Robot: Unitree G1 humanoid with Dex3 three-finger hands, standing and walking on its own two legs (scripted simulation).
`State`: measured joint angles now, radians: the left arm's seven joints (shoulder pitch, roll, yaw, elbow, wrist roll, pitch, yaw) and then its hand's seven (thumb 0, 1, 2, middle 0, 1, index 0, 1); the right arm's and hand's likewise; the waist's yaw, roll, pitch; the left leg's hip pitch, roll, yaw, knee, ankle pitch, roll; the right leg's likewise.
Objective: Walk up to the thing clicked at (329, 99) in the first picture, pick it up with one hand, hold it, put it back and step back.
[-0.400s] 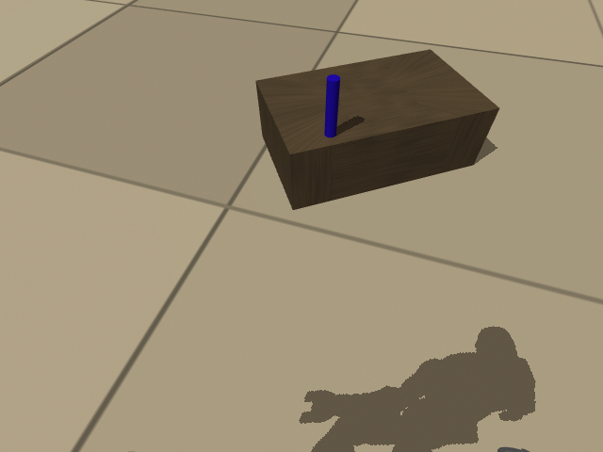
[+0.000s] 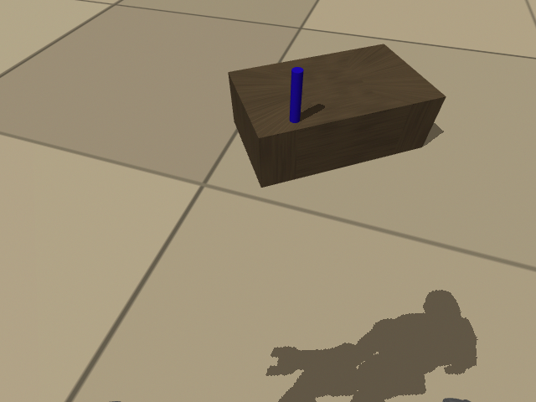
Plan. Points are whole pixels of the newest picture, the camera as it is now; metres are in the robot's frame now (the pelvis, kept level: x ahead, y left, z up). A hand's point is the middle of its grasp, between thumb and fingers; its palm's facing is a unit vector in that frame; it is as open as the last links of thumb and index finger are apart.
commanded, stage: stand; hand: right
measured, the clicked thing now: (296, 96) +1.29 -0.11 -0.33
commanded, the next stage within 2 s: walk up in 0.72 s
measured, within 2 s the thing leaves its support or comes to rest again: neither
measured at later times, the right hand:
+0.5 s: hand out of the picture +0.08 -0.25 -0.16, palm faces -0.02 +0.94 -0.33, open 7.4 cm
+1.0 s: hand out of the picture +0.12 -0.28 -0.16, palm faces -0.13 +0.92 -0.37, open 7.4 cm
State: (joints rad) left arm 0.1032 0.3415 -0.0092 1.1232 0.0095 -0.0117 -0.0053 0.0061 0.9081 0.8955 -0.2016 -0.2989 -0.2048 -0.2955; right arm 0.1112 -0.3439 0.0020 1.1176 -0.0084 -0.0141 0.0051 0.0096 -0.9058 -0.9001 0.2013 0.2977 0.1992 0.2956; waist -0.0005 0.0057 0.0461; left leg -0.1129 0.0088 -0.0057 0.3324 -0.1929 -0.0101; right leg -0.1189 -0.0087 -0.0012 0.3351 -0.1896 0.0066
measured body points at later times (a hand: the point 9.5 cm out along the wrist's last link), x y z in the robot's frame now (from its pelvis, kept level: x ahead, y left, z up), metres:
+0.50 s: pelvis +0.00 +0.00 +0.00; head +0.01 +0.00 +0.45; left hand +0.08 +0.30 -0.13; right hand +0.08 -0.30 -0.13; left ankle -0.01 +0.13 -0.75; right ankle +0.00 -0.12 -0.75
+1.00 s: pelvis +0.06 -0.01 -0.01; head +0.05 -0.01 +0.44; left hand +0.06 +0.32 -0.13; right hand +0.13 -0.33 -0.13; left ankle +0.02 +0.11 -0.71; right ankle +0.00 -0.12 -0.75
